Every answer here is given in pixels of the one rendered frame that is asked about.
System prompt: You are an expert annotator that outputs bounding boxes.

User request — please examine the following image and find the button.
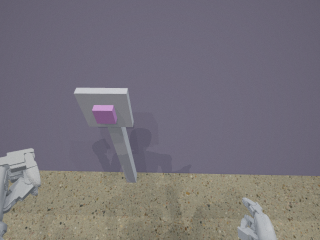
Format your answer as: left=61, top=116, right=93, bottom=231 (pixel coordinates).
left=92, top=105, right=117, bottom=124

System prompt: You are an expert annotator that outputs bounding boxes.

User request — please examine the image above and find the panel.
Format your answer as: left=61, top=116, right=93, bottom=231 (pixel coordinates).
left=74, top=87, right=137, bottom=183

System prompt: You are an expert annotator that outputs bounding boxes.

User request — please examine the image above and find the robot right hand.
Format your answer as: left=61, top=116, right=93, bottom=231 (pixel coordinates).
left=237, top=197, right=277, bottom=240

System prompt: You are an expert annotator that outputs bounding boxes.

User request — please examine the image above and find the robot left hand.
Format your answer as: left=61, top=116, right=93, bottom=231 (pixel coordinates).
left=0, top=148, right=41, bottom=222

